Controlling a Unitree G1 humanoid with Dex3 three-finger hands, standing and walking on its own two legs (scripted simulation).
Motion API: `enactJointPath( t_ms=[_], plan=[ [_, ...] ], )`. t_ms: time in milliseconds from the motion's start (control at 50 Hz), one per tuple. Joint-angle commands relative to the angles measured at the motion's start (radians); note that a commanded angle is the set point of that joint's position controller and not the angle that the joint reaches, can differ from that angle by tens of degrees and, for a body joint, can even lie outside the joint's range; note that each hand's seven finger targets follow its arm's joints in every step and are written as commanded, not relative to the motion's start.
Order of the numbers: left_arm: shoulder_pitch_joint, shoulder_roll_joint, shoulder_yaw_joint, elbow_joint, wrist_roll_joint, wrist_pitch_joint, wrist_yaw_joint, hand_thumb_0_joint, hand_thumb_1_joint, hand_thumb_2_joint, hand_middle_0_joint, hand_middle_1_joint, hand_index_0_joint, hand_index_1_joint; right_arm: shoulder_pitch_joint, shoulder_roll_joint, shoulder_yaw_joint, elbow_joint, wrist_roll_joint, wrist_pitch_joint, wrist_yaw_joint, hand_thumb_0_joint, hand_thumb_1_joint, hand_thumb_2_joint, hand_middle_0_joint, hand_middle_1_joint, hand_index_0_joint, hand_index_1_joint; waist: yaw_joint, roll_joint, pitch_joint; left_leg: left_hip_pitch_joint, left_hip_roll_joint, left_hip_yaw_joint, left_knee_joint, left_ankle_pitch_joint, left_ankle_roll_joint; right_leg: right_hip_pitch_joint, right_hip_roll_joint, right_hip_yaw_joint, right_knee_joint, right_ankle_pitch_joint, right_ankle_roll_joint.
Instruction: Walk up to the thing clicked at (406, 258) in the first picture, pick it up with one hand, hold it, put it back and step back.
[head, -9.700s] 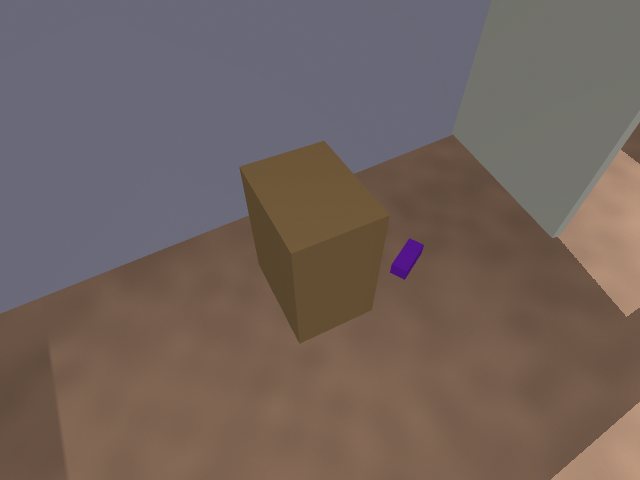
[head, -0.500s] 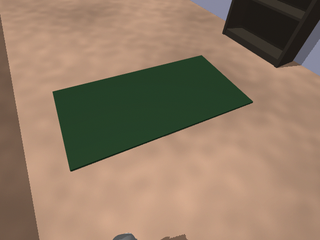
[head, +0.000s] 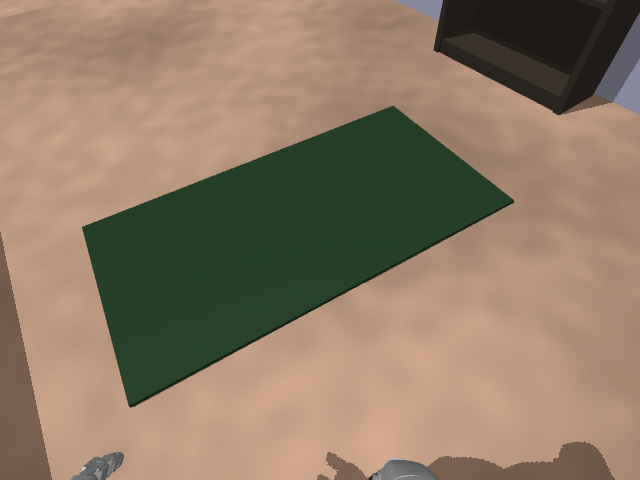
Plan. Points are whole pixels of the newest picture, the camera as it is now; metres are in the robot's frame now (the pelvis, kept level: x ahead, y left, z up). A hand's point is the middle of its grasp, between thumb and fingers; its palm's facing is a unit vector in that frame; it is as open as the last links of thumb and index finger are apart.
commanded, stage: walk up
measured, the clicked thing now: out of the picture -0.94 +0.98 -0.73
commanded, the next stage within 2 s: stand in 1.00 s
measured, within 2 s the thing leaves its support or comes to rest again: neither
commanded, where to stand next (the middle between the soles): +0.14 -0.01 m, yaw +0 degrees
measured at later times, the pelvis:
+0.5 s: pelvis +0.08 +0.01 +0.00, yaw +1 degrees
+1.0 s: pelvis +0.09 +0.02 +0.02, yaw +1 degrees
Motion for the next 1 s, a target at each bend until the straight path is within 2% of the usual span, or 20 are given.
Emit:
enactJointPath(
  t_ms=[0,40,60,100,160,200,220,240,260,280,300,360,400,440,500,540,620,740,960,980],
  plan=[
    [0.132,0.282,0.075,-0.059,-0.022,-0.011,0.031,0.0,0.9,0.9,-0.2,-0.3,-0.2,-0.3,0.023,-0.221,-0.061,-0.062,0.018,-0.03,-0.018,0.0,-0.9,-0.9,0.2,0.3,0.2,0.3,0.072,-0.135,-0.076,-0.4,0.018,-0.101,0.258,0.028,0.011,0.314,-0.301,0.435,-0.325,-0.102,-0.235],
    [0.073,0.253,0.06,-0.073,-0.015,-0.009,0.033,0.0,0.9,0.9,-0.2,-0.3,-0.2,-0.3,0.067,-0.197,-0.056,-0.031,0.011,-0.025,-0.011,0.0,-0.9,-0.9,0.2,0.3,0.2,0.3,0.025,-0.187,-0.055,-0.289,0.036,-0.066,0.125,0.068,-0.008,0.17,-0.232,0.261,-0.315,0.028,-0.203],
    [0.067,0.246,0.055,-0.08,-0.008,-0.007,0.033,0.0,0.9,0.9,-0.2,-0.3,-0.2,-0.3,0.068,-0.177,-0.051,-0.022,0.006,-0.022,-0.008,0.0,-0.9,-0.9,0.2,0.3,0.2,0.3,0.025,-0.203,-0.05,-0.263,0.021,-0.038,0.06,0.068,-0.016,0.144,-0.196,0.206,-0.285,0.127,-0.199],
    [0.048,0.238,0.046,-0.089,0.004,-0.002,0.04,0.0,0.9,0.9,-0.2,-0.3,-0.2,-0.3,0.056,-0.145,-0.045,-0.011,-0.001,-0.014,-0.013,0.0,-0.9,-0.9,0.2,0.3,0.2,0.3,0.027,-0.22,-0.054,-0.195,0.013,0.0,-0.045,0.106,-0.033,0.075,-0.203,0.157,-0.248,0.269,-0.206],
    [0.026,0.223,0.03,-0.072,-0.006,0.01,0.052,0.0,0.9,0.9,-0.2,-0.3,-0.2,-0.3,-0.002,-0.126,-0.04,0.004,0.006,-0.013,-0.029,0.0,-0.9,-0.9,0.2,0.3,0.2,0.3,0.032,-0.199,-0.114,-0.096,-0.004,0.009,-0.167,0.249,-0.037,0.074,-0.209,0.127,-0.141,0.469,-0.185],
    [-0.023,0.222,0.022,-0.077,-0.021,0.027,0.055,0.0,0.9,0.9,-0.2,-0.3,-0.2,-0.3,-0.003,-0.134,-0.044,0.02,0.006,-0.015,-0.039,0.0,-0.9,-0.9,0.2,0.3,0.2,0.3,0.003,-0.156,-0.134,0.011,-0.036,0.033,-0.257,0.383,-0.019,0.017,-0.192,0.112,-0.057,0.393,-0.143],
    [-0.031,0.212,0.015,-0.079,-0.025,0.037,0.056,0.0,0.9,0.9,-0.2,-0.3,-0.2,-0.3,-0.019,-0.155,-0.049,0.021,0.002,-0.017,-0.042,0.0,-0.9,-0.9,0.2,0.3,0.2,0.3,0.001,-0.132,-0.129,0.043,-0.033,0.012,-0.293,0.432,-0.01,-0.023,-0.174,0.122,-0.025,0.283,-0.116],
    [-0.022,0.196,0.008,-0.071,-0.028,0.046,0.057,0.0,0.9,0.9,-0.2,-0.3,-0.2,-0.3,-0.05,-0.191,-0.056,0.015,-0.003,-0.019,-0.044,0.0,-0.9,-0.9,0.2,0.3,0.2,0.3,0.009,-0.071,-0.109,0.054,0.02,-0.055,-0.323,0.522,0.006,-0.072,-0.138,0.113,-0.007,0.134,-0.081],
    [-0.007,0.174,0.001,-0.067,-0.032,0.054,0.057,0.0,0.9,0.9,-0.2,-0.3,-0.2,-0.3,-0.08,-0.24,-0.064,0.002,-0.008,-0.02,-0.047,0.0,-0.9,-0.9,0.2,0.3,0.2,0.3,0.025,0.013,-0.118,0.034,0.15,-0.223,-0.388,0.526,0.054,-0.087,-0.075,0.091,0.04,-0.039,-0.036],
    [0.03,0.175,0.001,-0.043,-0.042,0.066,0.06,0.0,0.9,0.9,-0.2,-0.3,-0.2,-0.3,-0.122,-0.279,-0.059,-0.012,0.005,-0.021,-0.046,0.0,-0.9,-0.9,0.2,0.3,0.2,0.3,0.04,0.085,-0.148,-0.084,0.274,-0.378,-0.469,0.483,0.162,0.037,0.004,0.054,0.16,-0.201,-0.005],
    [0.047,0.19,0.008,0.006,-0.037,0.076,0.067,0.0,0.9,0.9,-0.2,-0.3,-0.2,-0.3,-0.175,-0.277,-0.057,-0.005,0.005,-0.015,-0.045,0.0,-0.9,-0.9,0.2,0.3,0.2,0.3,0.051,0.116,-0.134,-0.142,0.288,-0.418,-0.496,0.384,0.195,0.093,0.002,0.067,0.188,-0.313,-0.009],
    [0.06,0.197,0.009,0.06,-0.025,0.072,0.06,0.0,0.9,0.9,-0.2,-0.3,-0.2,-0.3,-0.266,-0.241,-0.037,0.004,-0.001,-0.001,-0.046,0.0,-0.9,-0.9,0.2,0.3,0.2,0.3,0.068,0.145,-0.123,-0.192,0.181,-0.268,-0.468,0.258,0.114,0.148,-0.018,0.073,0.034,-0.204,-0.019],
    [0.031,0.208,0.008,0.078,-0.013,0.061,0.057,0.0,0.9,0.9,-0.2,-0.3,-0.2,-0.3,-0.268,-0.193,-0.019,0.025,0.011,0.006,-0.042,0.0,-0.9,-0.9,0.2,0.3,0.2,0.3,0.06,0.099,-0.124,-0.187,0.129,-0.219,-0.425,0.214,0.047,0.155,-0.072,0.151,-0.102,-0.137,-0.035],
    [-0.051,0.23,0.002,0.081,-0.008,0.052,0.055,0.0,0.9,0.9,-0.2,-0.3,-0.2,-0.3,-0.27,-0.178,-0.013,0.049,0.015,0.011,-0.035,0.0,-0.9,-0.9,0.2,0.3,0.2,0.3,0.019,0.02,-0.099,-0.1,0.071,-0.168,-0.414,0.139,0.016,0.051,-0.126,0.216,-0.173,-0.165,-0.056],
    [-0.07,0.202,-0.011,0.116,-0.017,0.045,0.054,0.0,0.9,0.9,-0.2,-0.3,-0.2,-0.3,-0.297,-0.179,-0.008,0.085,0.012,0.003,-0.031,0.0,-0.9,-0.9,0.2,0.3,0.2,0.3,0.026,0.017,-0.14,-0.029,0.093,-0.179,-0.431,0.261,0.028,0.09,-0.094,0.158,-0.174,-0.055,-0.026],
    [-0.07,0.197,-0.012,0.138,-0.015,0.04,0.056,0.0,0.9,0.9,-0.2,-0.3,-0.2,-0.3,-0.309,-0.172,-0.001,0.104,0.018,-0.001,-0.031,0.0,-0.9,-0.9,0.2,0.3,0.2,0.3,0.029,-0.015,-0.174,0.0,0.096,-0.159,-0.41,0.42,0.03,0.151,-0.099,0.147,-0.186,0.047,-0.022],
    [-0.12,0.198,-0.013,0.152,-0.018,0.042,0.056,0.0,0.9,0.9,-0.2,-0.3,-0.2,-0.3,-0.328,-0.169,0.001,0.14,0.02,0.002,-0.034,0.0,-0.9,-0.9,0.2,0.3,0.2,0.3,0.018,-0.045,-0.17,0.054,0.078,-0.126,-0.423,0.492,0.015,0.152,-0.11,0.143,-0.223,0.113,-0.014],
    [-0.139,0.177,-0.019,0.191,-0.018,0.051,0.053,0.0,0.9,0.9,-0.2,-0.3,-0.2,-0.3,-0.381,-0.164,0.005,0.182,0.017,0.008,-0.032,0.0,-0.9,-0.9,0.2,0.3,0.2,0.3,0.028,-0.043,-0.13,0.047,0.087,-0.148,-0.513,0.391,0.007,0.167,-0.112,0.137,-0.302,-0.004,-0.004],
    [-0.148,0.167,-0.012,0.218,-0.016,0.054,0.047,0.0,0.9,0.9,-0.2,-0.3,-0.2,-0.3,-0.383,-0.157,0.012,0.228,0.008,0.001,-0.03,0.0,-0.9,-0.9,0.2,0.3,0.2,0.3,0.032,-0.013,-0.134,0.015,0.09,-0.167,-0.611,0.304,-0.013,0.247,-0.104,0.115,-0.345,-0.013,0.004],
    [-0.149,0.16,-0.016,0.229,-0.005,0.046,0.05,0.0,0.9,0.9,-0.2,-0.3,-0.2,-0.3,-0.384,-0.157,0.005,0.232,-0.001,0.006,-0.027,0.0,-0.9,-0.9,0.2,0.3,0.2,0.3,0.031,0.014,-0.164,0.025,0.093,-0.163,-0.624,0.241,-0.016,0.262,-0.106,0.117,-0.344,-0.061,0.013]
  ],
)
